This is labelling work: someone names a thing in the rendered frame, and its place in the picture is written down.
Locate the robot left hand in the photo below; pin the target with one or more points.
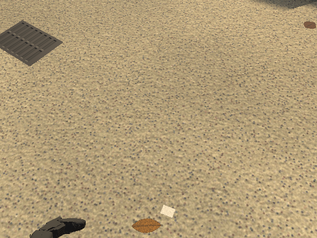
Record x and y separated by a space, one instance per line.
58 227

